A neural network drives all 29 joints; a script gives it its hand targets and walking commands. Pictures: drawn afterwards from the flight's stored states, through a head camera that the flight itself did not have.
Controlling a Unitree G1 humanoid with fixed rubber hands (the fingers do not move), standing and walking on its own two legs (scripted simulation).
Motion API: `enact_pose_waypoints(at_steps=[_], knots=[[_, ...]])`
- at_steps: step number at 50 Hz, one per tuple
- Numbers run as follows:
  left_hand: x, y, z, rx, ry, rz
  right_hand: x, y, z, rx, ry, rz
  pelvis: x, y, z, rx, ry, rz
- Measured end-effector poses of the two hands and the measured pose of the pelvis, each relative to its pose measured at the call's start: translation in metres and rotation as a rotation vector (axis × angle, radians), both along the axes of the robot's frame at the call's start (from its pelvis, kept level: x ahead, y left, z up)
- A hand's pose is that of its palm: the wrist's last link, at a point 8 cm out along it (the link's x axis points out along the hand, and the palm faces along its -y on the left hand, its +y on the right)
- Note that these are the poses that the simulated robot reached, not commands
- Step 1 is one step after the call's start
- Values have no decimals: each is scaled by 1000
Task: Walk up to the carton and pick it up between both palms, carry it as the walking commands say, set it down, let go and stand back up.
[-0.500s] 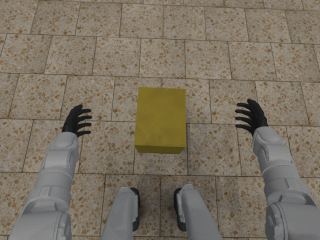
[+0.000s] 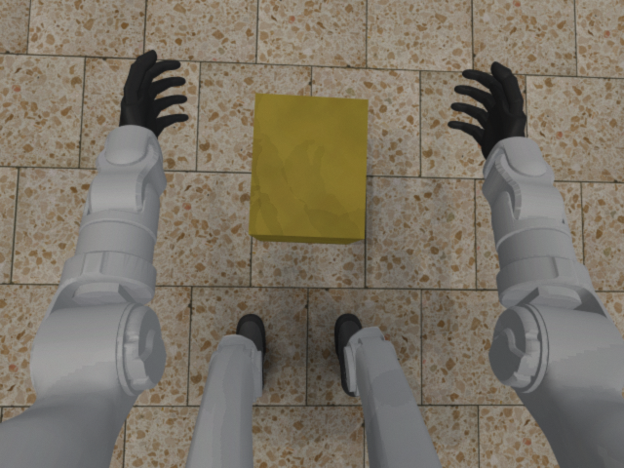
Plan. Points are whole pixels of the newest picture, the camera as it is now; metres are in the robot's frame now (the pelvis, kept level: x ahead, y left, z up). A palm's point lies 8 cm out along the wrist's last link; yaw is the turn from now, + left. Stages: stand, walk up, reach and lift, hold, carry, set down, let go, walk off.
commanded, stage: reach and lift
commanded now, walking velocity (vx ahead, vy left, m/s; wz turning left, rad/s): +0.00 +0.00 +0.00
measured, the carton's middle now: (307, 179) +0.54 -0.03 -0.53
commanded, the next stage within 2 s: none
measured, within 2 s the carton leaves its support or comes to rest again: neither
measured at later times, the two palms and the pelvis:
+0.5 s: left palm (173, 156) +0.51 +0.17 -0.21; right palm (459, 162) +0.48 -0.24 -0.20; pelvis -0.02 +0.00 -0.09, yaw +0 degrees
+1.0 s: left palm (200, 177) +0.51 +0.17 -0.35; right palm (422, 183) +0.48 -0.24 -0.35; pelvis -0.03 +0.01 -0.21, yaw -1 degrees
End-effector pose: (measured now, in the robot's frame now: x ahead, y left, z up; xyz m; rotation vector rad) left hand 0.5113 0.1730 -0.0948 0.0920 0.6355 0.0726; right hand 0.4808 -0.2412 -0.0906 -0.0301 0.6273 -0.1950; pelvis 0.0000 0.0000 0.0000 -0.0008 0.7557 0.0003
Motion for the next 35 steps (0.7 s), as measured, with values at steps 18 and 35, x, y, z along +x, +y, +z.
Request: enact_pose_waypoints(at_steps=[18,35], knots=[[-4,4,-67,1,23,3,-2,0,-67,-2,24,-9,-6,1,-44,-4,90,6],[-1,1,-173,10,14,-3,-3,-3,-173,-6,28,-30,-26,6,-141,-5,85,-3]])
